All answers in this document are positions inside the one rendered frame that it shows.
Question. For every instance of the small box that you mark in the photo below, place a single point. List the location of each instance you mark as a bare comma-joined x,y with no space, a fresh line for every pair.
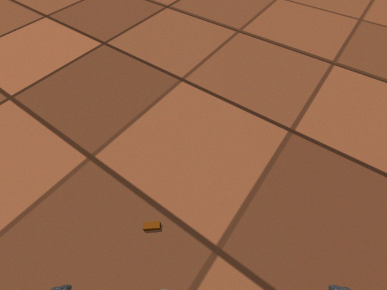
149,226

